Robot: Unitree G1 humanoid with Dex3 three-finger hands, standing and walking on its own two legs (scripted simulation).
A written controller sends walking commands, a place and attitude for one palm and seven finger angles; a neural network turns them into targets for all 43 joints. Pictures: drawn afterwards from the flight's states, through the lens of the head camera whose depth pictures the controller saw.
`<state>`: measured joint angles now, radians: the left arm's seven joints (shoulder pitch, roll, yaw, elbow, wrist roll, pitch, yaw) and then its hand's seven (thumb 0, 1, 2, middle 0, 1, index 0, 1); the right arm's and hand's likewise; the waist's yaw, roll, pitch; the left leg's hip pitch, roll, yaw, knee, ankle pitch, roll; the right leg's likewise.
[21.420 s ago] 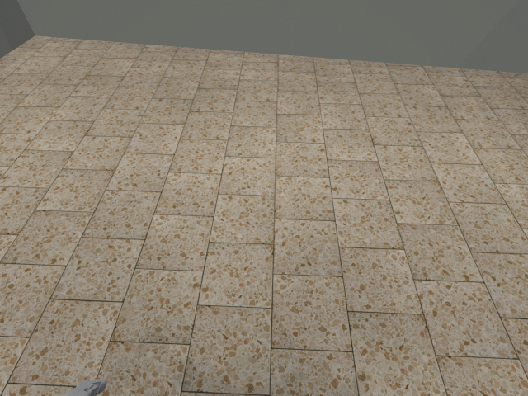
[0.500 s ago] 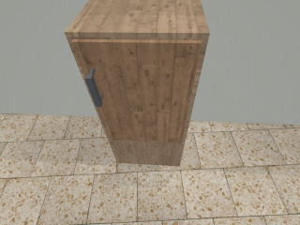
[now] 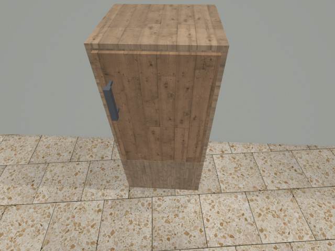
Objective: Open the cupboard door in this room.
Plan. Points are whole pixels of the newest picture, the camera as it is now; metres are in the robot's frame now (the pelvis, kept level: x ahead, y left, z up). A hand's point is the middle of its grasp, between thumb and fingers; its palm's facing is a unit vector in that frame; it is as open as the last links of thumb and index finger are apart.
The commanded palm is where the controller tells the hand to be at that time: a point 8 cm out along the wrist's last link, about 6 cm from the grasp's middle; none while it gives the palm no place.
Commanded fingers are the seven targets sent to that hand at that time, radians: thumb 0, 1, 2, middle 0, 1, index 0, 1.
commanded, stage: come to a stop and stand still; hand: left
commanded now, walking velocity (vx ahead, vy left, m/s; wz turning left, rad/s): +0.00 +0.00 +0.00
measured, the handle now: (112, 100) +0.60 +0.23 +0.01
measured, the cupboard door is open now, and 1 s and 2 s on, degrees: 0 0 0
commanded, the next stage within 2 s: look again from close up in 0.18 s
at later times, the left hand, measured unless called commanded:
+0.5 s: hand out of the picture +0.00 +0.16 -0.17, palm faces +0.02 -0.99 -0.17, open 7.3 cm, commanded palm none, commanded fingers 0.00 0.90 0.90 -0.20 -0.30 -0.20 -0.30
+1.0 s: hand out of the picture +0.10 +0.19 -0.14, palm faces +0.18 -0.96 -0.22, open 7.3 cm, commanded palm +0.13 +0.23 -0.06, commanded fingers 0.00 0.78 0.85 -0.21 -0.38 -0.21 -0.38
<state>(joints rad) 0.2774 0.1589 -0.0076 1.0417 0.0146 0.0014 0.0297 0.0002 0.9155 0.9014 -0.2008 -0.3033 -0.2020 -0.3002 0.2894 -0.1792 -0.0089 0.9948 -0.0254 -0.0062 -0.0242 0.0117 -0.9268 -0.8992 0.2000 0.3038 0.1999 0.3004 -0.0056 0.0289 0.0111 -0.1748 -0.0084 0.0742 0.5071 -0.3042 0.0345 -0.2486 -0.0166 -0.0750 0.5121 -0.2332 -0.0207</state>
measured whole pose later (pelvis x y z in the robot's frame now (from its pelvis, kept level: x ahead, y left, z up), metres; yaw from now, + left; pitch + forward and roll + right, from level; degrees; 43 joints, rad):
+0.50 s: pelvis +0.02 +0.00 +0.00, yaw +0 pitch -1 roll +0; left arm 0.30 0.12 -0.02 1.13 0.01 -0.02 0.03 0.01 0.92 0.90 -0.20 -0.30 -0.20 -0.30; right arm 0.33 -0.12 0.02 1.14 -0.02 -0.02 -0.03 0.01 -0.91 -0.90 0.20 0.30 0.20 0.30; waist -0.01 0.01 0.04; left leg -0.15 -0.02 0.07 0.45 -0.29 0.03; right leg -0.24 -0.02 -0.08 0.49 -0.24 -0.02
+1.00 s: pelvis +0.03 +0.00 +0.00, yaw +0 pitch +0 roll +0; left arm 0.43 0.17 0.02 0.61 -0.08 0.03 0.07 0.02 0.94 0.90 -0.20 -0.31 -0.20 -0.30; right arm 0.33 -0.17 0.01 1.01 0.01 -0.12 -0.07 0.02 -0.93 -0.90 0.20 0.30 0.20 0.30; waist 0.01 0.00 0.02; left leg -0.15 -0.01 0.07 0.48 -0.33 0.02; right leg -0.24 -0.02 -0.08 0.52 -0.28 -0.02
